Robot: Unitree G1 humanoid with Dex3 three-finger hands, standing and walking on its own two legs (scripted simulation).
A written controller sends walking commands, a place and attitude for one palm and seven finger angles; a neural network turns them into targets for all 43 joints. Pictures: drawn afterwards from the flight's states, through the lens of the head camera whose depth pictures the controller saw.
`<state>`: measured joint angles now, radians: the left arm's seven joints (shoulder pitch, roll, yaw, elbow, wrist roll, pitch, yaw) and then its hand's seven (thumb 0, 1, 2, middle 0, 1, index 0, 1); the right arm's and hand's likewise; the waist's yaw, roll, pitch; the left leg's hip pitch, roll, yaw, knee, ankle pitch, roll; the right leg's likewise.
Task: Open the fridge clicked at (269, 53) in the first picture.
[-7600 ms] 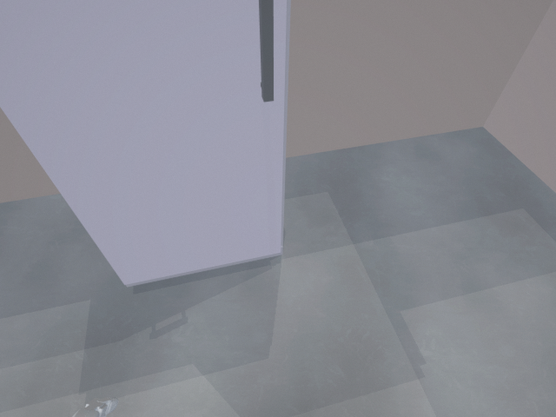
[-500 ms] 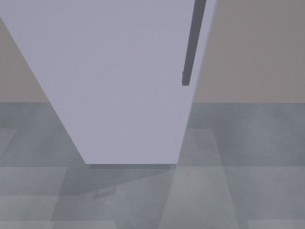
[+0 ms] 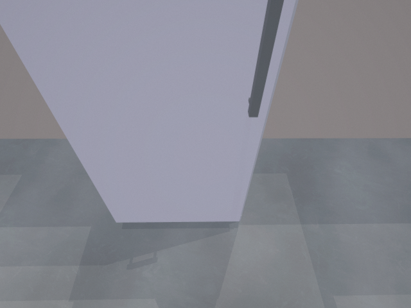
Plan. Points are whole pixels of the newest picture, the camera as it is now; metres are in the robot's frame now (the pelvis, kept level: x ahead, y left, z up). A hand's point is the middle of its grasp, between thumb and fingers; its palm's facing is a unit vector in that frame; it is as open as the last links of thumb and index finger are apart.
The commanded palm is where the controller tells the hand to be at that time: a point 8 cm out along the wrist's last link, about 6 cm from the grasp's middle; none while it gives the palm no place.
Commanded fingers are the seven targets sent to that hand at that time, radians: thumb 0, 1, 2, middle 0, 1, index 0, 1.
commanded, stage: shuffle to correct the standing spot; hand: right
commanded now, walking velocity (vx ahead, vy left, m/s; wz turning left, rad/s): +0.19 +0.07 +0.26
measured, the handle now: (260, 60) +0.59 -0.09 +0.19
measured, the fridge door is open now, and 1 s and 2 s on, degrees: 0 0 0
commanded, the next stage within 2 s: come to a stop and stand still in 0.42 s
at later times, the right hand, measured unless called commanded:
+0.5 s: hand out of the picture +0.09 -0.15 -0.18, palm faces +0.09 +0.98 -0.19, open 7.3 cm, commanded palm none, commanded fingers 0.00 -0.90 -0.90 0.20 0.30 0.20 0.30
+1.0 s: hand (274, 303) +0.18 -0.14 -0.17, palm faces +0.04 +0.97 -0.26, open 7.4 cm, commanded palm none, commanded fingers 0.00 -0.90 -0.90 0.20 0.30 0.20 0.30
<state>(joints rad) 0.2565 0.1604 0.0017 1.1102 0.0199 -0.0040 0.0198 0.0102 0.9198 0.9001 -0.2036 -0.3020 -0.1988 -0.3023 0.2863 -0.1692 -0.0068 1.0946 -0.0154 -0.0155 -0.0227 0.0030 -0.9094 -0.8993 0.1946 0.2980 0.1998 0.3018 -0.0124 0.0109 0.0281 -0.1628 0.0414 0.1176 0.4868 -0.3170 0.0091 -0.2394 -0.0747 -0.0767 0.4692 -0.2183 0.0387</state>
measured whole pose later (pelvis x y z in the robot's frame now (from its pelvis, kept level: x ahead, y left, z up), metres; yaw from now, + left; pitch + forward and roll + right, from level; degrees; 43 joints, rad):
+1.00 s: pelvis +0.12 +0.05 -0.01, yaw +2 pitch +0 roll -1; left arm 0.11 0.15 0.05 0.98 0.03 0.02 0.03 -0.01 0.93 0.90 -0.21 -0.30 -0.20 -0.30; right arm 0.21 -0.16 -0.06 0.97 -0.03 0.01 -0.04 0.00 -0.91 -0.90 0.19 0.30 0.20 0.30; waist -0.03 -0.02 0.08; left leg -0.33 0.05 0.05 0.73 -0.39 -0.02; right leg -0.36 -0.07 -0.12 0.55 -0.19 0.00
